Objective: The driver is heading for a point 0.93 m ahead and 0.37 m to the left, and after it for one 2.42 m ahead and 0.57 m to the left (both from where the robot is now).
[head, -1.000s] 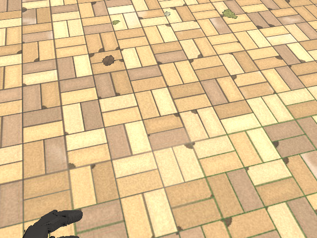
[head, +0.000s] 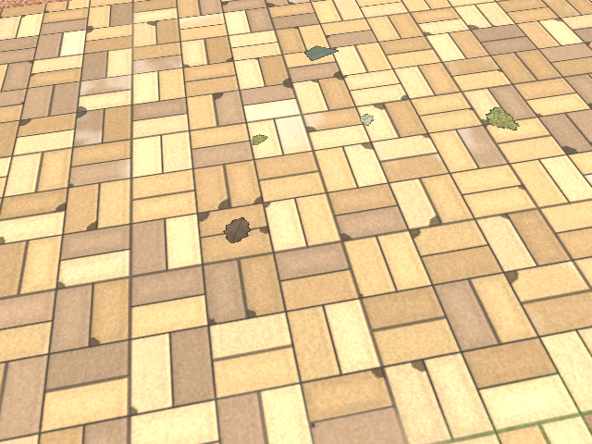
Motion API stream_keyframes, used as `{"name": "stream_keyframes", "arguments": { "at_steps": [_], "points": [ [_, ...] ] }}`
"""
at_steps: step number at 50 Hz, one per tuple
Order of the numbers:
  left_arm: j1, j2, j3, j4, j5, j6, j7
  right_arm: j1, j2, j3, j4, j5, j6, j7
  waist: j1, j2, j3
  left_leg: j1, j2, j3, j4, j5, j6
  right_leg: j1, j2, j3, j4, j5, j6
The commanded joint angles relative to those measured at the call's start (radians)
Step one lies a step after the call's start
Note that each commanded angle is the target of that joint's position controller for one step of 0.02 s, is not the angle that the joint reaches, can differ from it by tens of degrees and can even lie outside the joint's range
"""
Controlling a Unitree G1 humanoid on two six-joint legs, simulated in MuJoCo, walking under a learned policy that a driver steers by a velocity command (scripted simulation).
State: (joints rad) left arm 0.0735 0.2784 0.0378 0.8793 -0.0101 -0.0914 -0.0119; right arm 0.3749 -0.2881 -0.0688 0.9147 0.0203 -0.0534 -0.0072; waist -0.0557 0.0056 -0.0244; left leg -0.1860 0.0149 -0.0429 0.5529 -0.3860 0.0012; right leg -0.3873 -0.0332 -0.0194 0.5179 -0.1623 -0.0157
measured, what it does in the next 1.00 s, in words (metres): walks ahead, turning left: left foot, then right foot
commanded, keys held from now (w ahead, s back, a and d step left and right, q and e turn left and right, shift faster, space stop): w+q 1.00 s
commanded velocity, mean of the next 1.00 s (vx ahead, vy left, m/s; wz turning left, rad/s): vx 0.49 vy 0.00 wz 0.53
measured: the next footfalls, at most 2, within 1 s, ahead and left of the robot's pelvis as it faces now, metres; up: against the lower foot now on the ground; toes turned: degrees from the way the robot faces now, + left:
left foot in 0.50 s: +0.38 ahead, +0.15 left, +0.00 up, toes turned +20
right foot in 0.98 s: +0.72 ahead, +0.08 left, +0.00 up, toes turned +37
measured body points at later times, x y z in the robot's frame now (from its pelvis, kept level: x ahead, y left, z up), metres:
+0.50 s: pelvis +0.24 +0.03 -0.02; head +0.27 +0.04 +0.43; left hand +0.13 +0.29 -0.15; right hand +0.52 -0.13 -0.09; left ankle +0.34 +0.14 -0.73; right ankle +0.07 -0.12 -0.72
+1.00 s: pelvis +0.52 +0.10 -0.01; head +0.54 +0.11 +0.44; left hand +0.58 +0.42 -0.08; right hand +0.71 -0.14 -0.12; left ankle +0.34 +0.14 -0.73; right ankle +0.68 +0.06 -0.74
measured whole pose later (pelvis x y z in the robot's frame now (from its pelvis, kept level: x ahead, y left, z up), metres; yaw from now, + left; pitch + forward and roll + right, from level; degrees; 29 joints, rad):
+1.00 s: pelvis +0.52 +0.10 -0.01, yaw +34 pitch +2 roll +0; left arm 0.02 0.27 0.05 0.71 0.00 -0.13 -0.02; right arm 0.39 -0.30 -0.09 0.75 0.02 -0.03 -0.02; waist -0.07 -0.01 0.01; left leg -0.10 -0.09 -0.22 0.58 -0.48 0.05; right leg -0.46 0.02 0.04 0.49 -0.06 0.00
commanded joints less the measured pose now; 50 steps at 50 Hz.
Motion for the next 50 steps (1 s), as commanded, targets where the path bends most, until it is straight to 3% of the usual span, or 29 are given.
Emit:
{"name": "stream_keyframes", "arguments": {
  "at_steps": [1, 2, 4, 6, 11, 15, 19, 22, 24, 25, 26, 27, 28, 29, 30, 31, 32, 33, 35, 38, 41, 44, 47, 48, 49, 50],
  "points": [
    [0.339, 0.241, 0.068, 0.042, 0.016, -0.001, 0.010, -0.062, -0.075, -0.004, -0.121, 0.014, -0.039, -0.008, 0.179, -0.246, -0.084, -0.625, -0.014, -0.073, 0.574, -0.170, 0.038, 0.541, -0.392, 0.677, -0.317, -0.565, -0.217],
    [0.273, 0.178, 0.050, 0.027, 0.007, -0.012, 0.007, -0.074, -0.119, -0.019, -0.123, 0.026, -0.040, -0.007, 0.149, -0.207, -0.013, -0.670, 0.021, -0.101, 0.625, -0.078, 0.057, 0.487, -0.358, 0.574, -0.319, -0.531, -0.181],
    [0.160, 0.107, 0.031, 0.007, 0.006, -0.023, 0.002, -0.076, -0.101, -0.024, -0.109, 0.014, -0.031, -0.012, 0.100, -0.157, 0.042, -0.632, 0.070, -0.102, 0.594, 0.081, 0.055, 0.390, -0.283, 0.365, -0.343, -0.280, -0.127],
    [0.138, 0.082, 0.026, 0.014, 0.019, -0.027, 0.004, -0.089, -0.067, -0.024, -0.115, 0.010, -0.018, -0.005, 0.081, -0.149, 0.054, -0.565, 0.095, -0.088, 0.552, 0.179, 0.047, 0.335, -0.233, 0.201, -0.366, -0.060, -0.099],
    [0.184, 0.110, 0.037, 0.041, 0.029, -0.024, 0.023, -0.166, -0.023, -0.017, -0.166, 0.008, 0.000, 0.011, 0.087, -0.074, 0.070, -0.591, 0.090, -0.067, 0.405, 0.343, 0.013, 0.342, -0.219, 0.014, -0.388, 0.208, -0.126],
    [0.214, 0.134, 0.042, 0.046, 0.020, -0.014, 0.035, -0.296, 0.002, -0.001, -0.227, 0.002, 0.003, 0.036, 0.123, -0.058, 0.108, -0.541, 0.087, 0.021, 0.206, 0.447, 0.019, 0.351, -0.216, -0.094, -0.405, 0.253, -0.118],
    [0.282, 0.154, 0.050, 0.065, 0.006, 0.012, 0.034, -0.402, 0.011, 0.008, -0.293, 0.006, 0.005, 0.066, 0.146, -0.039, 0.141, -0.559, 0.068, 0.082, 0.098, 0.394, 0.055, 0.479, -0.252, -0.155, -0.348, 0.381, -0.113],
    [0.271, 0.194, 0.062, 0.053, -0.002, 0.033, 0.041, -0.382, -0.026, -0.009, -0.320, 0.006, 0.010, 0.081, 0.092, -0.087, 0.085, -0.417, -0.008, 0.160, 0.077, 0.268, 0.106, 0.532, -0.261, -0.202, -0.198, 0.822, -0.094],
    [0.256, 0.222, 0.072, 0.039, -0.004, 0.049, 0.050, -0.205, -0.099, -0.047, -0.287, 0.009, 0.017, 0.078, -0.017, -0.115, -0.023, -0.171, -0.077, 0.184, 0.061, 0.203, 0.158, 0.498, -0.253, -0.214, 0.069, 1.018, -0.078],
    [0.234, 0.216, 0.070, 0.026, -0.007, 0.048, 0.051, -0.038, -0.156, -0.080, -0.242, 0.009, 0.023, 0.060, -0.109, -0.078, -0.100, 0.101, -0.087, 0.137, -0.023, 0.261, 0.201, 0.349, -0.214, -0.225, 0.304, 0.881, -0.043],
    [0.274, 0.117, 0.042, -0.001, 0.036, 0.032, 0.041, 0.043, -0.234, -0.096, -0.215, 0.011, 0.035, 0.032, -0.075, 0.138, -0.180, 0.402, 0.124, -0.176, 0.004, 0.319, 0.262, 0.031, -0.123, -0.210, 0.632, 0.077, -0.007],
    [0.314, 0.053, 0.014, -0.061, 0.016, -0.011, 0.020, -0.001, -0.273, -0.090, -0.258, 0.000, 0.018, 0.037, 0.000, 0.243, -0.332, 0.637, 0.336, -0.775, -0.181, 0.094, 0.476, -0.309, 0.075, -0.002, 0.914, -0.454, 0.025],
    [0.161, 0.151, 0.039, -0.087, -0.023, -0.048, 0.007, 0.015, -0.185, -0.068, -0.250, -0.008, 0.008, 0.041, -0.073, 0.088, -0.277, 0.590, 0.314, -0.714, -0.269, 0.083, 0.411, -0.417, 0.019, 0.122, 0.935, -0.380, 0.005],
    [0.109, 0.153, 0.040, -0.116, -0.041, -0.063, 0.003, -0.033, -0.155, -0.058, -0.246, -0.008, -0.005, 0.041, -0.044, 0.061, -0.138, 0.452, 0.277, -0.558, -0.278, 0.152, 0.368, -0.441, -0.021, 0.109, 0.864, -0.282, -0.016],
    [0.123, 0.137, 0.039, -0.100, -0.025, -0.064, 0.012, -0.106, -0.133, -0.050, -0.256, -0.004, -0.013, 0.042, 0.014, -0.035, -0.061, 0.287, 0.226, -0.443, -0.288, 0.261, 0.331, -0.376, -0.065, 0.109, 0.773, -0.214, -0.010],
    [0.147, 0.145, 0.048, -0.090, -0.006, -0.053, 0.017, -0.160, -0.107, -0.041, -0.268, -0.008, -0.017, 0.039, 0.051, -0.028, -0.027, 0.172, 0.187, -0.363, -0.298, 0.348, 0.309, -0.307, -0.092, 0.111, 0.693, -0.175, 0.005],
    [0.170, 0.146, 0.052, -0.088, 0.002, -0.037, 0.015, -0.182, -0.098, -0.036, -0.279, -0.018, -0.018, 0.035, 0.078, -0.004, -0.016, 0.092, 0.164, -0.326, -0.319, 0.392, 0.301, -0.245, -0.107, 0.114, 0.662, -0.152, 0.017],
    [0.177, 0.137, 0.054, -0.096, 0.010, -0.025, 0.015, -0.185, -0.102, -0.037, -0.279, -0.015, -0.020, 0.031, 0.088, 0.003, -0.011, 0.045, 0.152, -0.308, -0.333, 0.429, 0.305, -0.221, -0.107, 0.105, 0.622, -0.139, 0.036],
    [0.141, 0.109, 0.049, -0.119, 0.027, -0.008, 0.019, -0.161, -0.124, -0.042, -0.271, -0.010, -0.024, 0.019, 0.088, 0.010, 0.006, -0.032, 0.129, -0.250, -0.349, 0.489, 0.309, -0.214, -0.096, 0.082, 0.532, -0.080, 0.072],
    [0.010, 0.080, 0.036, -0.167, 0.029, -0.008, 0.022, -0.113, -0.148, -0.049, -0.258, -0.007, -0.018, 0.001, 0.044, 0.034, 0.035, -0.076, 0.077, -0.195, -0.341, 0.445, 0.268, -0.214, -0.059, 0.071, 0.294, 0.113, 0.094],
    [-0.093, 0.063, 0.026, -0.201, 0.016, -0.017, 0.009, -0.066, -0.156, -0.052, -0.244, -0.001, -0.008, -0.005, -0.003, 0.065, 0.039, -0.093, 0.057, -0.196, -0.320, 0.334, 0.225, -0.133, -0.005, 0.061, 0.092, 0.262, 0.089],
    [-0.133, 0.097, 0.034, -0.228, 0.002, -0.027, -0.005, -0.026, -0.148, -0.051, -0.227, 0.007, -0.001, -0.008, -0.013, 0.084, 0.034, -0.021, 0.095, -0.276, -0.251, 0.270, 0.213, -0.113, 0.010, 0.095, 0.011, 0.245, 0.071],
    [-0.089, 0.137, 0.051, -0.228, -0.002, -0.042, -0.014, -0.032, -0.146, -0.053, -0.230, 0.003, 0.008, -0.015, 0.024, 0.123, 0.021, 0.048, 0.129, -0.367, -0.155, 0.278, 0.194, -0.049, 0.018, 0.105, -0.027, 0.106, 0.033],
    [-0.018, 0.147, 0.060, -0.209, -0.001, -0.047, -0.012, -0.046, -0.133, -0.048, -0.236, 0.002, 0.011, -0.015, 0.065, 0.133, 0.000, 0.040, 0.108, -0.368, -0.102, 0.304, 0.176, 0.045, 0.025, 0.085, -0.063, 0.095, 0.010],
    [0.091, 0.179, 0.076, -0.189, 0.012, -0.053, -0.006, -0.047, -0.089, -0.032, -0.244, -0.003, 0.009, -0.012, 0.117, 0.109, -0.081, -0.004, 0.052, -0.326, 0.049, 0.325, 0.142, 0.231, -0.023, 0.113, -0.069, 0.088, -0.031],
    [0.246, 0.237, 0.089, -0.177, 0.023, -0.052, 0.003, -0.020, -0.027, -0.008, -0.263, -0.024, 0.007, -0.010, 0.162, -0.034, -0.234, -0.144, -0.026, -0.221, 0.347, 0.118, 0.097, 0.501, -0.209, 0.300, -0.054, 0.037, -0.090]
  ]
}}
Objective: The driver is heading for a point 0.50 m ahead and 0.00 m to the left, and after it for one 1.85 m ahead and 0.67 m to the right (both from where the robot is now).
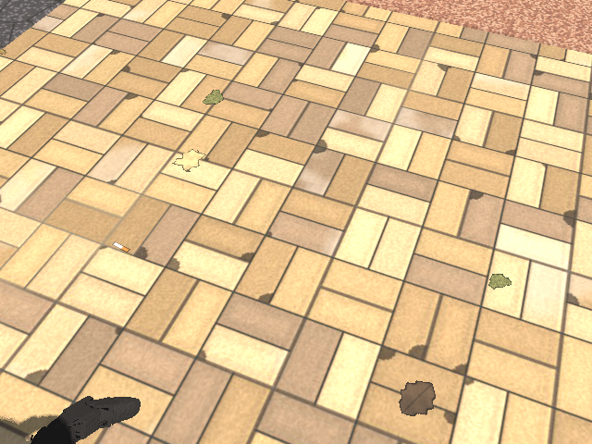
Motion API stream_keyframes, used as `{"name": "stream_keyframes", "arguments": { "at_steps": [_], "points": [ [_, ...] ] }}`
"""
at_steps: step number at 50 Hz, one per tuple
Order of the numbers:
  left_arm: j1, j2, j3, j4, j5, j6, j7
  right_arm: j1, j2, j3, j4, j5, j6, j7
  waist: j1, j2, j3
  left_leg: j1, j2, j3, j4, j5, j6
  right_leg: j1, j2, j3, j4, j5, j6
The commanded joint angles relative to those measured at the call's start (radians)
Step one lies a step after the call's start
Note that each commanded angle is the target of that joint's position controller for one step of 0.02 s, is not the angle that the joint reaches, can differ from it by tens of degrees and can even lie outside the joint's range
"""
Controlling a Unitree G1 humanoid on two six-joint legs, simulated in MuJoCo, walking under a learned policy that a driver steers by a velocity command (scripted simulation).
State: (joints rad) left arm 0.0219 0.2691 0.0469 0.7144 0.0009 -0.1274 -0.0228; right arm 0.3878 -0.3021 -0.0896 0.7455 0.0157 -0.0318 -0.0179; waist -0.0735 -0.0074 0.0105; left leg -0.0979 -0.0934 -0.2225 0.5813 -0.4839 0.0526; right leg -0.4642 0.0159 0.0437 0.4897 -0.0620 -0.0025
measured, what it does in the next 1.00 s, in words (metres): walks ahead: left foot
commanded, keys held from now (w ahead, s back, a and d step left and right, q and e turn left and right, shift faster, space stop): w+q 0.06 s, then w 0.44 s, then w+e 0.50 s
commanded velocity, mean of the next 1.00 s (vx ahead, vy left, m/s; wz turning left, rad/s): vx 0.50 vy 0.00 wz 0.00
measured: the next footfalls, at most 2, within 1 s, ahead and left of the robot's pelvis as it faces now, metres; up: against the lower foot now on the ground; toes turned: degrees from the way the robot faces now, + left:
left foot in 0.50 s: +0.39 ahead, +0.17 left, +0.00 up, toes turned +10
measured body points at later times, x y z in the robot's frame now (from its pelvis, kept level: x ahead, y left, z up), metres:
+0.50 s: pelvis +0.25 +0.04 +0.00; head +0.28 +0.05 +0.45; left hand +0.18 +0.32 -0.13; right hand +0.53 -0.14 -0.06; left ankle +0.35 +0.16 -0.72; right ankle +0.12 -0.13 -0.72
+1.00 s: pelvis +0.51 +0.07 +0.00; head +0.54 +0.06 +0.45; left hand +0.73 +0.29 -0.09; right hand +0.52 -0.22 -0.12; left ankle +0.35 +0.16 -0.72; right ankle +0.67 -0.06 -0.70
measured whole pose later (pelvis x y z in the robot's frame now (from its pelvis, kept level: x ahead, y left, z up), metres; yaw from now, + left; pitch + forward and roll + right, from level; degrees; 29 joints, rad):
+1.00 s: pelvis +0.51 +0.07 +0.00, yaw -5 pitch +2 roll +2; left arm 0.08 0.25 0.04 0.73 -0.02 -0.03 -0.07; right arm 0.33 -0.27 -0.07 0.85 0.01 -0.06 -0.02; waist -0.07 -0.03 0.03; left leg 0.12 -0.01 0.26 0.25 -0.40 -0.01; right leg -0.60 -0.05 -0.04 0.63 -0.06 -0.06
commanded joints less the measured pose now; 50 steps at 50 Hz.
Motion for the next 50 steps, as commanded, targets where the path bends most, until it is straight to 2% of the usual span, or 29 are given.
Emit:
{"name": "stream_keyframes", "arguments": {
  "at_steps": [1, 2, 3, 4, 5, 6, 7, 10, 12, 16, 19, 21, 22, 23, 24, 25, 26, 27, 28, 29, 30, 31, 33, 35, 38, 41, 46, 48, 50],
  "points": [
    [0.354, 0.304, 0.093, 0.027, 0.019, -0.002, 0.005, 0.106, 0.008, 0.021, -0.125, 0.026, -0.024, 0.002, 0.102, -0.389, -0.347, -0.590, -0.013, 0.049, 0.609, -0.147, -0.006, 0.819, -0.449, 0.741, -0.162, -0.351, -0.257],
    [0.309, 0.191, 0.069, -0.002, 0.000, 0.002, 0.001, 0.076, -0.109, 0.001, -0.090, 0.035, -0.020, -0.004, 0.131, -0.224, -0.248, -0.693, 0.070, 0.018, 0.726, -0.081, -0.021, 0.756, -0.430, 0.739, -0.205, -0.549, -0.228],
    [0.265, 0.137, 0.054, -0.012, -0.004, 0.010, 0.006, -0.034, -0.152, -0.013, -0.104, 0.023, -0.013, -0.003, 0.154, -0.132, -0.132, -0.712, 0.101, 0.050, 0.741, 0.015, -0.027, 0.637, -0.389, 0.559, -0.209, -0.494, -0.183],
    [0.222, 0.123, 0.045, -0.013, 0.007, 0.016, 0.006, -0.077, -0.134, -0.011, -0.108, 0.009, -0.009, -0.005, 0.135, -0.059, -0.075, -0.664, 0.132, 0.073, 0.714, 0.087, -0.031, 0.515, -0.340, 0.440, -0.223, -0.355, -0.166],
    [0.200, 0.105, 0.039, -0.001, 0.011, 0.020, 0.005, -0.106, -0.114, -0.011, -0.117, -0.001, -0.010, -0.001, 0.119, -0.057, -0.025, -0.640, 0.154, 0.070, 0.662, 0.130, -0.032, 0.428, -0.301, 0.357, -0.243, -0.255, -0.169],
    [0.194, 0.097, 0.034, 0.008, 0.018, 0.017, 0.006, -0.098, -0.089, -0.008, -0.118, 0.005, -0.009, 0.005, 0.097, -0.084, -0.012, -0.589, 0.175, 0.074, 0.628, 0.156, -0.028, 0.370, -0.271, 0.289, -0.267, -0.196, -0.165],
    [0.197, 0.091, 0.034, 0.017, 0.014, 0.013, 0.005, -0.087, -0.068, -0.004, -0.115, 0.011, -0.007, 0.008, 0.090, -0.100, -0.011, -0.565, 0.178, 0.087, 0.598, 0.164, -0.029, 0.347, -0.255, 0.245, -0.290, -0.160, -0.173],
    [0.222, 0.121, 0.043, 0.047, 0.001, 0.001, 0.004, -0.130, -0.034, 0.008, -0.131, 0.002, -0.005, 0.010, 0.085, -0.076, 0.005, -0.596, 0.186, 0.103, 0.474, 0.212, -0.039, 0.345, -0.263, 0.168, -0.336, -0.043, -0.213],
    [0.231, 0.142, 0.048, 0.061, -0.005, 0.005, 0.006, -0.180, -0.025, 0.017, -0.144, -0.006, -0.012, 0.015, 0.093, -0.058, 0.008, -0.611, 0.201, 0.123, 0.356, 0.299, -0.048, 0.368, -0.264, 0.121, -0.353, 0.019, -0.221],
    [0.273, 0.171, 0.052, 0.087, -0.018, 0.023, 0.011, -0.308, -0.004, 0.034, -0.166, -0.002, -0.033, 0.035, 0.138, -0.060, 0.031, -0.534, 0.188, 0.196, 0.120, 0.461, -0.052, 0.366, -0.226, 0.011, -0.355, 0.077, -0.192],
    [0.335, 0.190, 0.054, 0.118, -0.027, 0.038, 0.010, -0.386, -0.013, 0.035, -0.191, 0.007, -0.038, 0.047, 0.162, -0.068, 0.049, -0.504, 0.166, 0.219, 0.028, 0.458, -0.041, 0.416, -0.256, 0.007, -0.338, 0.083, -0.183],
    [0.346, 0.202, 0.057, 0.133, -0.034, 0.050, 0.012, -0.406, -0.031, 0.030, -0.204, 0.009, -0.040, 0.054, 0.150, -0.083, 0.055, -0.487, 0.155, 0.222, -0.017, 0.404, -0.016, 0.468, -0.286, 0.013, -0.309, 0.129, -0.170],
    [0.342, 0.211, 0.059, 0.138, -0.036, 0.056, 0.014, -0.392, -0.044, 0.024, -0.203, 0.007, -0.041, 0.056, 0.131, -0.090, 0.046, -0.448, 0.142, 0.231, -0.041, 0.376, 0.000, 0.487, -0.294, 0.009, -0.278, 0.195, -0.160],
    [0.327, 0.220, 0.060, 0.140, -0.039, 0.062, 0.017, -0.334, -0.065, 0.013, -0.188, 0.002, -0.042, 0.056, 0.086, -0.092, 0.010, -0.347, 0.117, 0.253, -0.077, 0.374, 0.020, 0.489, -0.283, -0.015, -0.203, 0.336, -0.144],
    [0.322, 0.209, 0.054, 0.142, -0.039, 0.066, 0.020, -0.209, -0.099, -0.009, -0.146, -0.004, -0.041, 0.051, 0.019, -0.075, -0.069, -0.157, 0.087, 0.278, -0.111, 0.399, 0.048, 0.456, -0.243, -0.061, -0.051, 0.467, -0.119],
    [0.321, 0.172, 0.037, 0.131, -0.024, 0.064, 0.024, -0.045, -0.153, -0.033, -0.102, -0.008, -0.037, 0.040, -0.052, -0.041, -0.183, 0.107, 0.148, 0.210, -0.081, 0.413, 0.084, 0.315, -0.196, -0.101, 0.172, 0.375, -0.080],
    [0.386, 0.066, 0.000, 0.089, -0.002, 0.049, 0.018, 0.060, -0.259, -0.053, -0.092, -0.032, -0.031, 0.027, -0.042, 0.189, -0.318, 0.475, 0.424, -0.222, -0.112, 0.305, 0.219, -0.083, -0.054, -0.129, 0.571, -0.084, -0.010],
    [0.390, 0.084, 0.000, 0.103, -0.017, 0.028, 0.016, 0.076, -0.214, -0.039, -0.091, -0.021, -0.032, 0.029, -0.048, 0.246, -0.400, 0.494, 0.514, -0.499, -0.251, 0.205, 0.279, -0.228, 0.003, 0.030, 0.751, -0.526, -0.009],
    [0.323, 0.165, 0.026, 0.086, -0.048, 0.021, 0.010, 0.020, -0.154, -0.017, -0.087, -0.018, -0.037, 0.032, -0.045, 0.171, -0.245, 0.378, 0.480, -0.355, -0.266, 0.178, 0.231, -0.315, -0.052, 0.068, 0.814, -0.477, -0.021],
    [0.269, 0.165, 0.026, 0.073, -0.052, 0.021, 0.009, -0.041, -0.119, -0.006, -0.088, -0.014, -0.041, 0.034, -0.017, 0.138, -0.146, 0.245, 0.434, -0.205, -0.286, 0.220, 0.194, -0.311, -0.098, 0.044, 0.778, -0.387, -0.029],
    [0.248, 0.152, 0.028, 0.075, -0.039, 0.027, 0.013, -0.102, -0.086, 0.004, -0.084, -0.016, -0.046, 0.038, 0.016, 0.100, -0.082, 0.127, 0.389, -0.110, -0.324, 0.261, 0.171, -0.278, -0.130, 0.036, 0.721, -0.311, -0.024],
    [0.263, 0.146, 0.034, 0.083, -0.031, 0.042, 0.015, -0.145, -0.059, 0.011, -0.083, -0.020, -0.056, 0.041, 0.050, 0.121, -0.047, 0.040, 0.355, -0.034, -0.364, 0.315, 0.151, -0.221, -0.155, 0.047, 0.677, -0.251, -0.018],
    [0.306, 0.104, 0.030, 0.102, -0.032, 0.071, 0.016, -0.176, -0.053, 0.007, -0.067, -0.027, -0.076, 0.042, 0.086, 0.121, -0.032, -0.051, 0.339, 0.058, -0.422, 0.401, 0.150, -0.148, -0.159, 0.050, 0.664, -0.180, -0.001],
    [0.282, 0.090, 0.032, 0.091, -0.033, 0.086, 0.020, -0.173, -0.064, 0.000, -0.044, -0.035, -0.089, 0.036, 0.093, 0.091, -0.002, -0.068, 0.336, 0.138, -0.450, 0.477, 0.151, -0.183, -0.154, 0.070, 0.625, -0.109, 0.013],
    [0.214, 0.079, 0.032, 0.067, -0.026, 0.083, 0.016, -0.149, -0.076, -0.004, -0.013, -0.038, -0.090, 0.021, 0.079, 0.068, 0.025, -0.028, 0.326, 0.232, -0.462, 0.539, 0.137, -0.241, -0.138, 0.087, 0.477, 0.040, 0.021],
    [0.123, 0.059, 0.021, 0.037, -0.020, 0.077, -0.003, -0.137, -0.099, -0.008, 0.005, -0.031, -0.085, 0.010, 0.047, 0.054, 0.052, -0.008, 0.317, 0.317, -0.478, 0.550, 0.113, -0.214, -0.124, 0.026, 0.304, 0.164, 0.011],
    [-0.022, 0.043, 0.008, -0.045, -0.020, 0.076, -0.035, -0.052, -0.130, -0.020, 0.057, -0.012, -0.052, 0.001, -0.008, 0.032, 0.100, 0.173, 0.372, 0.375, -0.421, 0.647, 0.102, -0.284, -0.110, -0.046, 0.160, 0.095, -0.032],
    [-0.032, 0.054, 0.012, -0.073, -0.022, 0.076, -0.048, -0.055, -0.145, -0.025, 0.063, -0.006, -0.034, -0.003, 0.008, 0.050, 0.085, 0.225, 0.383, 0.401, -0.346, 0.836, 0.086, -0.251, -0.081, -0.091, 0.134, 0.003, -0.060],
    [0.034, 0.089, 0.031, -0.079, -0.024, 0.082, -0.051, -0.073, -0.177, -0.032, 0.056, -0.002, -0.018, -0.013, 0.060, 0.095, 0.011, 0.247, 0.380, 0.426, -0.195, 1.191, 0.063, -0.113, -0.011, -0.156, 0.145, -0.103, -0.100]
  ]
}}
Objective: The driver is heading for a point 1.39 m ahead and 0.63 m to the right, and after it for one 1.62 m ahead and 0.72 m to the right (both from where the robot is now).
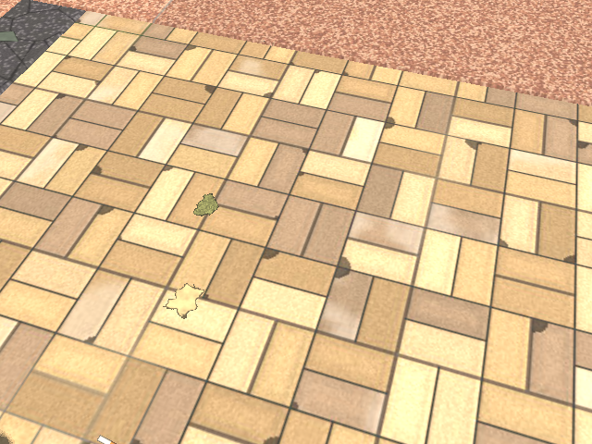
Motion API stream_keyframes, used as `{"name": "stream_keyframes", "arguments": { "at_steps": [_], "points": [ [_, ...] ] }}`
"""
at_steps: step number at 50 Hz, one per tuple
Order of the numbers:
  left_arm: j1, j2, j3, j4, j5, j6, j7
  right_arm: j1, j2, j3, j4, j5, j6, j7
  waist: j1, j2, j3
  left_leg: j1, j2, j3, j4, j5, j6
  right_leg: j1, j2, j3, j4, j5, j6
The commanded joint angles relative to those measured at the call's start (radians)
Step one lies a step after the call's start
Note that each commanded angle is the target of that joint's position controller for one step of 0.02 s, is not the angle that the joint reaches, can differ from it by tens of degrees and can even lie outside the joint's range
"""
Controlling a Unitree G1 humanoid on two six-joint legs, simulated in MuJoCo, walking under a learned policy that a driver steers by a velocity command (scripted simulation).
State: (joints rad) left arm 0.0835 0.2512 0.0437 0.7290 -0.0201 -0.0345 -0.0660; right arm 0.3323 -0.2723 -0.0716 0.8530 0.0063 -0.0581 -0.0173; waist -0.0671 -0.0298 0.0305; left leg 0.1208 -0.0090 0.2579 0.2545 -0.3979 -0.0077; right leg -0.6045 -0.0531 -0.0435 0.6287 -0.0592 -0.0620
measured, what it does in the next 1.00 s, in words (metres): walks ahead, turning right: right foot, then left foot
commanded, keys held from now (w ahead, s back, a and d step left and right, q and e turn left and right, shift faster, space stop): w+e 1.00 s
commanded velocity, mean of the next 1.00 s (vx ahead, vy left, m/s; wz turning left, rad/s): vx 0.50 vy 0.00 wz -0.58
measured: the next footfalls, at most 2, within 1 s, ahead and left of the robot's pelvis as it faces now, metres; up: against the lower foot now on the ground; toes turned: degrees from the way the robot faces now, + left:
right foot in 0.04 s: +0.20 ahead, -0.10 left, +0.00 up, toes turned -5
left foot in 0.52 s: +0.50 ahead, +0.06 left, +0.00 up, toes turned -22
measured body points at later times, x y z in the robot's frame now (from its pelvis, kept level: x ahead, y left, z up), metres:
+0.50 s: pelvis +0.30 -0.01 +0.00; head +0.32 -0.02 +0.45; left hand +0.42 +0.26 -0.10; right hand +0.45 -0.31 -0.07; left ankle +0.47 +0.07 -0.72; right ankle +0.16 -0.09 -0.73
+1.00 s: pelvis +0.53 -0.11 +0.00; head +0.56 -0.13 +0.45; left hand +0.86 -0.06 -0.07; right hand +0.37 -0.36 -0.12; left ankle +0.47 +0.08 -0.73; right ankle +0.59 -0.29 -0.71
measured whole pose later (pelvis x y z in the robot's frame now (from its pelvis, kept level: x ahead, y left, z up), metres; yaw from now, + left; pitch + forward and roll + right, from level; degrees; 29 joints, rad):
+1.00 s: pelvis +0.53 -0.11 +0.00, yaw -36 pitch +2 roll +2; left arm 0.07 0.27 0.06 0.58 -0.02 -0.01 -0.05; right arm 0.33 -0.31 -0.08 0.86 0.02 -0.06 0.00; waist -0.10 -0.03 0.04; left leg 0.09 0.03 0.24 0.28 -0.39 -0.04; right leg -0.60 -0.06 -0.03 0.65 -0.10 -0.05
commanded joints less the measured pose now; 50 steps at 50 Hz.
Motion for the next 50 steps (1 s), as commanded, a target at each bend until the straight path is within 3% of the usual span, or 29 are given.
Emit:
{"name": "stream_keyframes", "arguments": {
  "at_steps": [1, 2, 3, 4, 5, 6, 7, 8, 9, 12, 14, 17, 19, 22, 24, 25, 26, 27, 28, 29, 30, 31, 32, 34, 38, 43, 47, 50],
  "points": [
    [0.074, 0.144, 0.055, -0.076, -0.006, -0.008, -0.004, -0.028, -0.217, -0.052, -0.055, 0.008, 0.017, -0.018, 0.113, 0.127, -0.070, 0.006, 0.282, -0.044, 0.281, 1.206, 0.109, 0.162, 0.099, -0.085, -0.002, -0.135, -0.068],
    [0.234, 0.199, 0.087, -0.040, -0.006, -0.006, 0.009, -0.047, -0.216, -0.048, -0.062, 0.014, 0.019, -0.022, 0.203, 0.103, -0.151, -0.105, 0.243, -0.023, 0.500, 1.134, 0.074, 0.411, 0.130, -0.066, -0.081, -0.069, -0.109],
    [0.353, 0.292, 0.115, -0.017, -0.006, 0.007, 0.035, -0.016, -0.154, -0.025, -0.082, -0.014, 0.005, -0.020, 0.224, -0.056, -0.244, -0.381, 0.180, -0.027, 0.821, 0.638, 0.029, 0.718, -0.045, 0.211, -0.088, -0.024, -0.176],
    [0.295, 0.345, 0.116, -0.048, -0.009, -0.003, 0.034, 0.043, -0.045, 0.011, -0.132, -0.020, -0.030, -0.002, 0.117, -0.242, -0.358, -0.790, -0.056, -0.191, 1.162, -0.174, -0.030, 1.004, -0.272, 0.808, -0.240, -0.191, -0.389],
    [0.319, 0.257, 0.091, -0.055, -0.002, -0.011, 0.030, -0.070, -0.138, -0.006, -0.144, 0.013, -0.071, 0.017, 0.196, -0.093, -0.384, -0.897, -0.005, -0.375, 1.198, -0.155, 0.000, 1.012, -0.276, 0.828, -0.328, -0.241, -0.353],
    [0.291, 0.213, 0.079, -0.052, 0.003, -0.021, 0.031, -0.144, -0.152, -0.008, -0.173, 0.042, -0.088, 0.025, 0.188, -0.051, -0.249, -0.935, 0.037, -0.364, 1.146, -0.076, 0.024, 0.900, -0.243, 0.676, -0.333, -0.195, -0.310],
    [0.227, 0.191, 0.071, -0.057, 0.001, -0.028, 0.030, -0.152, -0.135, -0.004, -0.170, 0.027, -0.094, 0.019, 0.131, 0.046, -0.143, -0.900, 0.082, -0.355, 1.038, -0.006, 0.027, 0.734, -0.195, 0.558, -0.339, -0.089, -0.273],
    [0.169, 0.154, 0.061, -0.070, 0.003, -0.031, 0.034, -0.149, -0.148, -0.013, -0.160, -0.001, -0.088, 0.012, 0.096, 0.045, -0.104, -0.836, 0.112, -0.352, 0.950, 0.032, 0.018, 0.620, -0.159, 0.475, -0.350, 0.007, -0.252],
    [0.140, 0.145, 0.056, -0.089, 0.015, -0.032, 0.039, -0.129, -0.149, -0.017, -0.156, -0.009, -0.075, 0.013, 0.067, 0.018, -0.084, -0.772, 0.125, -0.354, 0.918, 0.059, 0.008, 0.534, -0.136, 0.439, -0.372, 0.070, -0.250],
    [0.143, 0.174, 0.064, -0.092, 0.011, -0.035, 0.055, -0.125, -0.115, -0.011, -0.165, -0.022, -0.046, 0.011, 0.046, 0.010, -0.060, -0.728, 0.120, -0.322, 0.784, 0.115, -0.043, 0.407, -0.103, 0.360, -0.408, 0.187, -0.254],
    [0.166, 0.198, 0.071, -0.086, 0.006, -0.032, 0.068, -0.201, -0.090, 0.001, -0.189, -0.024, -0.040, 0.009, 0.067, -0.002, -0.036, -0.722, 0.102, -0.307, 0.631, 0.237, -0.067, 0.357, -0.066, 0.305, -0.410, 0.178, -0.227],
    [0.206, 0.204, 0.074, -0.075, -0.001, -0.019, 0.078, -0.313, -0.067, 0.014, -0.213, -0.017, -0.047, 0.020, 0.119, -0.039, -0.030, -0.637, 0.046, -0.295, 0.392, 0.445, -0.073, 0.319, -0.016, 0.269, -0.385, 0.064, -0.172],
    [0.245, 0.208, 0.076, -0.062, -0.005, -0.013, 0.079, -0.361, -0.081, 0.011, -0.228, -0.003, -0.054, 0.028, 0.140, -0.052, -0.032, -0.603, 0.023, -0.304, 0.323, 0.488, -0.069, 0.338, -0.034, 0.313, -0.365, 0.000, -0.159],
    [0.266, 0.194, 0.075, -0.055, -0.008, -0.006, 0.083, -0.363, -0.125, -0.005, -0.236, 0.004, -0.066, 0.039, 0.127, -0.073, -0.038, -0.582, 0.018, -0.344, 0.248, 0.418, -0.039, 0.429, -0.075, 0.412, -0.281, -0.065, -0.138],
    [0.244, 0.189, 0.075, -0.062, -0.004, -0.002, 0.085, -0.292, -0.146, -0.019, -0.221, 0.006, -0.076, 0.040, 0.079, -0.103, -0.048, -0.495, 0.016, -0.334, 0.218, 0.346, -0.003, 0.447, -0.080, 0.454, -0.211, -0.051, -0.115],
    [0.237, 0.161, 0.066, -0.068, 0.000, -0.002, 0.083, -0.205, -0.167, -0.033, -0.199, -0.001, -0.081, 0.034, 0.034, -0.098, -0.090, -0.363, 0.024, -0.325, 0.188, 0.340, 0.025, 0.426, -0.039, 0.433, -0.124, -0.015, -0.087],
    [0.239, 0.101, 0.043, -0.084, 0.010, -0.005, 0.079, -0.072, -0.214, -0.047, -0.187, -0.020, -0.086, 0.026, -0.025, -0.018, -0.212, -0.134, 0.162, -0.450, 0.201, 0.283, 0.086, 0.335, 0.021, 0.362, 0.121, -0.090, -0.050],
    [0.372, 0.031, 0.022, -0.114, -0.010, -0.015, 0.079, 0.033, -0.304, -0.068, -0.160, -0.037, -0.074, 0.025, 0.019, 0.286, -0.346, 0.205, 0.397, -0.891, 0.123, 0.079, 0.248, -0.006, 0.169, 0.219, 0.467, -0.475, 0.024],
    [0.388, 0.121, 0.031, -0.102, -0.026, -0.018, 0.081, 0.040, -0.239, -0.057, -0.152, -0.011, -0.067, 0.033, 0.009, 0.313, -0.327, 0.212, 0.446, -1.090, 0.050, -0.185, 0.273, -0.173, 0.100, 0.225, 0.637, -0.532, 0.040],
    [0.293, 0.192, 0.051, -0.101, -0.023, -0.012, 0.082, -0.009, -0.164, -0.036, -0.169, -0.006, -0.061, 0.029, -0.019, 0.201, -0.195, 0.102, 0.397, -0.941, 0.030, -0.203, 0.225, -0.211, 0.059, 0.223, 0.690, -0.437, 0.047],
    [0.226, 0.197, 0.055, -0.113, -0.009, -0.006, 0.084, -0.058, -0.137, -0.026, -0.174, -0.013, -0.053, 0.026, -0.011, 0.133, -0.120, -0.014, 0.352, -0.787, 0.030, -0.071, 0.190, -0.190, 0.025, 0.186, 0.681, -0.363, 0.052],
    [0.189, 0.186, 0.057, -0.126, 0.002, -0.005, 0.081, -0.093, -0.114, -0.017, -0.167, -0.018, -0.048, 0.025, 0.005, 0.118, -0.062, -0.113, 0.310, -0.681, 0.012, 0.055, 0.180, -0.165, -0.002, 0.183, 0.635, -0.310, 0.055],
    [0.187, 0.171, 0.059, -0.131, -0.001, -0.001, 0.075, -0.109, -0.097, -0.010, -0.162, -0.023, -0.048, 0.022, 0.027, 0.137, -0.040, -0.176, 0.278, -0.597, -0.011, 0.137, 0.168, -0.122, -0.028, 0.180, 0.599, -0.277, 0.054],
    [0.200, 0.130, 0.054, -0.134, -0.012, 0.010, 0.067, -0.111, -0.095, -0.011, -0.147, -0.017, -0.054, 0.021, 0.043, 0.158, -0.030, -0.227, 0.257, -0.496, -0.054, 0.212, 0.174, -0.083, -0.046, 0.155, 0.554, -0.252, 0.057],
    [0.136, 0.098, 0.043, -0.166, -0.003, 0.020, 0.063, -0.096, -0.144, -0.028, -0.113, -0.014, -0.060, 0.018, 0.040, 0.111, -0.009, -0.211, 0.283, -0.374, -0.101, 0.351, 0.205, -0.140, -0.065, 0.146, 0.419, -0.147, 0.077],
    [0.008, 0.075, 0.029, -0.190, -0.003, 0.005, 0.035, -0.078, -0.177, -0.033, -0.083, -0.008, -0.043, 0.012, -0.004, 0.091, 0.023, -0.175, 0.254, -0.197, -0.100, 0.444, 0.168, -0.088, -0.049, 0.076, 0.156, 0.071, 0.064],
    [-0.081, 0.077, 0.028, -0.230, -0.008, 0.003, 0.011, -0.030, -0.211, -0.042, -0.052, 0.011, -0.022, 0.013, -0.023, 0.090, 0.059, -0.083, 0.287, -0.138, -0.069, 0.519, 0.147, -0.067, -0.028, 0.019, 0.035, 0.022, 0.026],
    [-0.013, 0.129, 0.054, -0.232, 0.002, 0.011, 0.007, -0.040, -0.257, -0.056, -0.051, 0.027, -0.004, 0.005, 0.047, 0.132, -0.009, -0.027, 0.290, -0.079, 0.120, 0.982, 0.118, 0.092, 0.057, -0.055, 0.002, -0.126, -0.036]
  ]
}}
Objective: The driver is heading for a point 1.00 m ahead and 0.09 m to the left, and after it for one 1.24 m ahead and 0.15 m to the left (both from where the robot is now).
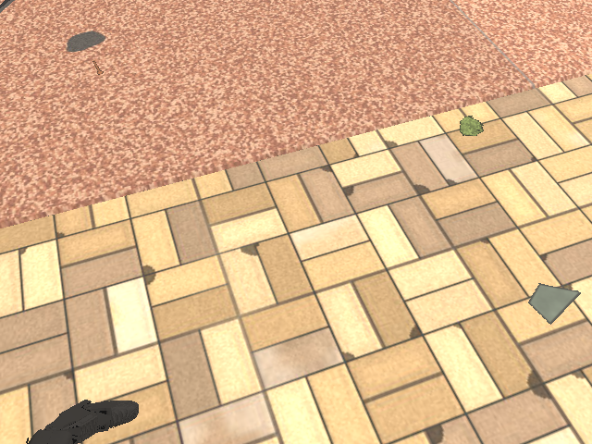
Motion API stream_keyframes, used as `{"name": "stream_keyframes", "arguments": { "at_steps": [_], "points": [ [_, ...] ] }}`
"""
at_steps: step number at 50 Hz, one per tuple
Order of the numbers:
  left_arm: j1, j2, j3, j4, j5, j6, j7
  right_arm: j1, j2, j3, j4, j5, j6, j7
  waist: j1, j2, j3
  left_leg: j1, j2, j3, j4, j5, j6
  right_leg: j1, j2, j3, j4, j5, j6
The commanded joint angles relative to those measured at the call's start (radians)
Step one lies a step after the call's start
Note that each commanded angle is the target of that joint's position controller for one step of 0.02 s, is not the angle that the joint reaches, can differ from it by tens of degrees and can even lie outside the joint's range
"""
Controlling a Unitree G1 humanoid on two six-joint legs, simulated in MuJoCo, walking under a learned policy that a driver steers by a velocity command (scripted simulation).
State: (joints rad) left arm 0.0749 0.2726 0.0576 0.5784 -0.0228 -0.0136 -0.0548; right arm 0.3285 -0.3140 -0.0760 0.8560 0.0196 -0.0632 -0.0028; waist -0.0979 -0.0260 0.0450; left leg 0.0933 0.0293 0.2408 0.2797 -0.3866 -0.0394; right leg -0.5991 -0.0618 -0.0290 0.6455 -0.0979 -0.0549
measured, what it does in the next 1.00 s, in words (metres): walks ahead: right foot, then left foot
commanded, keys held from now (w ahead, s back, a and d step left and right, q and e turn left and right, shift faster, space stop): w+e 0.14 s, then w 0.68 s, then w+q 0.18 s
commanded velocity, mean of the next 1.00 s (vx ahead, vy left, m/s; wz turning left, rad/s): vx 0.50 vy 0.00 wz -0.19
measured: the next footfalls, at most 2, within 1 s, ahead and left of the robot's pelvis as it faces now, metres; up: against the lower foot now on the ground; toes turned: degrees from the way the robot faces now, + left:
right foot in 0.04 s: +0.19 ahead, -0.11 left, +0.00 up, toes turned -4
left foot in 0.54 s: +0.51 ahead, +0.07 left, +0.00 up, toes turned -10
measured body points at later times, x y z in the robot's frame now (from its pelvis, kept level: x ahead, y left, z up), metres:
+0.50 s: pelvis +0.29 -0.02 +0.01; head +0.31 -0.03 +0.46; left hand +0.38 +0.26 -0.10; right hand +0.46 -0.29 -0.08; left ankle +0.48 +0.09 -0.71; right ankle +0.15 -0.10 -0.73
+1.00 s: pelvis +0.56 -0.04 +0.01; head +0.59 -0.05 +0.46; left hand +0.83 +0.14 -0.06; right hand +0.51 -0.32 -0.11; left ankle +0.48 +0.08 -0.73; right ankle +0.71 -0.22 -0.70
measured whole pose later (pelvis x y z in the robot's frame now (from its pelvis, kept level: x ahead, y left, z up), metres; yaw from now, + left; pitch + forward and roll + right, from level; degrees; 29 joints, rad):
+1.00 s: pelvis +0.56 -0.04 +0.01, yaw -8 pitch +2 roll +1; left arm 0.05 0.26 0.04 0.67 -0.01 -0.08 -0.03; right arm 0.39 -0.28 -0.04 0.86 0.02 -0.06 0.00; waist -0.11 -0.03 0.02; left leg -0.01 -0.05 -0.02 0.27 -0.29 0.04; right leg -0.58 -0.06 0.06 0.53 0.04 0.02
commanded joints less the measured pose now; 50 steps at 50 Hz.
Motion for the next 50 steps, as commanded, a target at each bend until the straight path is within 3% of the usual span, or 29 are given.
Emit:
{"name": "stream_keyframes", "arguments": {
  "at_steps": [1, 2, 3, 4, 5, 6, 7, 8, 9, 12, 17, 20, 22, 25, 26, 27, 28, 29, 30, 31, 32, 33, 35, 38, 41, 44, 47, 50],
  "points": [
    [0.115, 0.144, 0.063, -0.053, 0.004, -0.006, 0.000, -0.047, -0.221, -0.054, -0.057, 0.018, 0.009, -0.013, 0.152, 0.122, -0.090, -0.025, 0.234, -0.036, 0.261, 1.078, 0.133, 0.244, 0.110, -0.091, -0.054, -0.083, -0.075],
    [0.292, 0.201, 0.096, -0.005, 0.001, 0.001, 0.015, -0.047, -0.196, -0.043, -0.063, 0.015, 0.009, -0.017, 0.242, 0.088, -0.179, -0.166, 0.197, -0.016, 0.496, 0.996, 0.098, 0.521, 0.132, -0.062, -0.105, -0.023, -0.116],
    [0.376, 0.296, 0.117, 0.017, -0.007, 0.010, 0.038, -0.004, -0.086, -0.008, -0.097, -0.034, 0.001, -0.013, 0.219, -0.130, -0.256, -0.530, 0.104, -0.018, 0.846, 0.304, 0.047, 0.846, -0.090, 0.301, -0.112, -0.032, -0.211],
    [0.341, 0.334, 0.109, -0.024, -0.005, -0.011, 0.029, 0.010, -0.047, 0.019, -0.149, -0.031, -0.035, -0.001, 0.162, -0.239, -0.419, -0.806, -0.072, -0.235, 1.103, -0.228, 0.020, 1.017, -0.277, 0.861, -0.291, -0.245, -0.389],
    [0.337, 0.239, 0.082, -0.019, 0.000, -0.027, 0.020, -0.112, -0.144, -0.005, -0.167, 0.007, -0.060, 0.012, 0.224, -0.101, -0.359, -0.916, -0.011, -0.342, 1.132, -0.150, 0.034, 0.980, -0.257, 0.787, -0.352, -0.277, -0.328],
    [0.306, 0.207, 0.070, -0.008, 0.004, -0.038, 0.020, -0.156, -0.142, -0.002, -0.186, 0.022, -0.075, 0.018, 0.201, -0.080, -0.227, -0.931, 0.025, -0.325, 1.067, -0.060, 0.052, 0.846, -0.221, 0.645, -0.357, -0.218, -0.291],
    [0.239, 0.185, 0.062, -0.011, 0.004, -0.042, 0.022, -0.153, -0.127, 0.001, -0.173, 0.001, -0.080, 0.010, 0.150, 0.011, -0.155, -0.873, 0.065, -0.325, 0.976, 0.010, 0.049, 0.696, -0.174, 0.540, -0.359, -0.116, -0.256],
    [0.183, 0.150, 0.050, -0.020, 0.011, -0.044, 0.025, -0.133, -0.135, -0.005, -0.158, -0.018, -0.073, 0.006, 0.111, 0.002, -0.122, -0.804, 0.094, -0.324, 0.899, 0.054, 0.040, 0.588, -0.146, 0.457, -0.370, 0.000, -0.238],
    [0.153, 0.135, 0.042, -0.030, 0.022, -0.046, 0.030, -0.107, -0.134, -0.007, -0.148, -0.020, -0.060, 0.009, 0.085, -0.020, -0.111, -0.745, 0.108, -0.323, 0.873, 0.084, 0.031, 0.515, -0.128, 0.416, -0.392, 0.067, -0.233],
    [0.166, 0.142, 0.040, 0.002, 0.020, -0.058, 0.043, -0.102, -0.090, 0.004, -0.136, -0.031, -0.033, 0.010, 0.075, -0.017, -0.093, -0.700, 0.104, -0.288, 0.766, 0.154, -0.012, 0.410, -0.106, 0.314, -0.430, 0.219, -0.243],
    [0.230, 0.165, 0.042, 0.058, 0.014, -0.057, 0.060, -0.277, -0.040, 0.028, -0.174, -0.024, -0.034, 0.019, 0.146, -0.033, -0.032, -0.667, 0.065, -0.269, 0.414, 0.478, -0.025, 0.379, -0.051, 0.198, -0.449, 0.118, -0.177],
    [0.283, 0.178, 0.044, 0.097, 0.007, -0.058, 0.058, -0.352, -0.048, 0.029, -0.196, -0.010, -0.041, 0.032, 0.179, -0.038, 0.002, -0.654, 0.043, -0.272, 0.311, 0.528, -0.007, 0.422, -0.089, 0.226, -0.444, 0.038, -0.171],
    [0.307, 0.177, 0.046, 0.119, 0.004, -0.052, 0.058, -0.376, -0.063, 0.024, -0.210, -0.010, -0.047, 0.041, 0.183, -0.042, 0.015, -0.687, 0.037, -0.282, 0.264, 0.478, 0.020, 0.505, -0.126, 0.254, -0.407, 0.056, -0.165],
    [0.310, 0.184, 0.050, 0.140, 0.006, -0.039, 0.063, -0.333, -0.084, 0.015, -0.209, -0.012, -0.052, 0.049, 0.151, -0.070, 0.005, -0.646, 0.021, -0.271, 0.225, 0.354, 0.067, 0.596, -0.164, 0.281, -0.340, 0.178, -0.137],
    [0.293, 0.187, 0.051, 0.139, 0.006, -0.034, 0.064, -0.275, -0.098, 0.006, -0.195, -0.014, -0.054, 0.047, 0.114, -0.075, -0.026, -0.557, -0.005, -0.242, 0.203, 0.327, 0.088, 0.602, -0.146, 0.265, -0.272, 0.313, -0.120],
    [0.288, 0.169, 0.042, 0.138, 0.011, -0.030, 0.065, -0.155, -0.130, -0.013, -0.160, -0.018, -0.055, 0.040, 0.055, -0.055, -0.109, -0.383, -0.020, -0.224, 0.192, 0.349, 0.118, 0.580, -0.091, 0.222, -0.122, 0.437, -0.095],
    [0.294, 0.129, 0.023, 0.118, 0.027, -0.027, 0.068, 0.009, -0.186, -0.027, -0.136, -0.029, -0.056, 0.035, -0.009, 0.021, -0.263, -0.102, 0.120, -0.371, 0.234, 0.394, 0.181, 0.432, -0.028, 0.172, 0.148, 0.285, -0.057],
    [0.435, 0.043, -0.001, 0.111, 0.011, -0.044, 0.064, 0.101, -0.262, -0.051, -0.104, -0.032, -0.047, 0.038, 0.036, 0.310, -0.396, 0.251, 0.332, -0.830, 0.145, 0.153, 0.342, 0.042, 0.140, 0.100, 0.521, -0.255, 0.030],
    [0.393, 0.107, 0.006, 0.120, 0.004, -0.056, 0.062, 0.117, -0.168, -0.025, -0.099, -0.005, -0.045, 0.045, 0.001, 0.273, -0.381, 0.268, 0.343, -1.001, 0.022, -0.061, 0.334, -0.099, 0.130, 0.203, 0.630, -0.474, 0.028],
    [0.287, 0.164, 0.023, 0.098, -0.014, -0.062, 0.058, 0.048, -0.126, -0.011, -0.109, -0.004, -0.043, 0.041, -0.003, 0.183, -0.230, 0.151, 0.322, -0.865, 0.006, -0.097, 0.290, -0.170, 0.074, 0.191, 0.664, -0.400, 0.020],
    [0.217, 0.161, 0.019, 0.080, -0.009, -0.065, 0.059, -0.020, -0.112, -0.005, -0.124, -0.016, -0.036, 0.036, 0.018, 0.100, -0.148, 0.019, 0.283, -0.752, -0.006, -0.018, 0.265, -0.153, 0.024, 0.145, 0.629, -0.318, 0.017],
    [0.181, 0.151, 0.021, 0.071, 0.006, -0.068, 0.059, -0.060, -0.095, 0.002, -0.126, -0.024, -0.034, 0.036, 0.040, 0.079, -0.080, -0.096, 0.250, -0.675, -0.033, 0.082, 0.267, -0.136, -0.006, 0.130, 0.564, -0.261, 0.020],
    [0.216, 0.124, 0.022, 0.085, 0.011, -0.059, 0.058, -0.090, -0.068, 0.013, -0.127, -0.033, -0.040, 0.034, 0.086, 0.119, -0.069, -0.199, 0.199, -0.578, -0.076, 0.217, 0.260, -0.040, -0.043, 0.126, 0.488, -0.199, 0.028],
    [0.203, 0.088, 0.013, 0.084, 0.018, -0.046, 0.060, -0.075, -0.095, 0.006, -0.107, -0.019, -0.048, 0.029, 0.097, 0.109, -0.050, -0.241, 0.192, -0.487, -0.123, 0.351, 0.286, -0.052, -0.058, 0.100, 0.386, -0.150, 0.055],
    [0.112, 0.069, 0.005, 0.064, 0.021, -0.052, 0.058, -0.049, -0.118, -0.001, -0.089, -0.016, -0.040, 0.018, 0.073, 0.086, -0.028, -0.225, 0.171, -0.406, -0.147, 0.417, 0.270, -0.080, -0.062, 0.086, 0.209, 0.012, 0.074],
    [-0.001, 0.048, -0.003, 0.037, 0.021, -0.067, 0.049, 0.007, -0.127, -0.002, -0.063, -0.002, -0.028, 0.011, 0.035, 0.081, -0.004, -0.235, 0.136, -0.365, -0.137, 0.434, 0.246, -0.021, -0.026, 0.067, 0.020, 0.148, 0.082],
    [-0.087, 0.052, -0.003, 0.016, 0.012, -0.081, 0.033, 0.065, -0.139, -0.007, -0.039, 0.004, -0.012, 0.005, 0.008, 0.083, 0.012, -0.202, 0.156, -0.393, -0.101, 0.414, 0.244, 0.016, 0.007, 0.062, -0.081, 0.180, 0.087],
    [-0.103, 0.082, 0.007, 0.006, 0.008, -0.096, 0.021, 0.075, -0.149, -0.015, -0.030, 0.008, 0.005, -0.005, 0.032, 0.106, 0.008, -0.137, 0.192, -0.454, -0.033, 0.412, 0.222, 0.062, 0.023, 0.085, -0.158, 0.111, 0.066]
  ]
}}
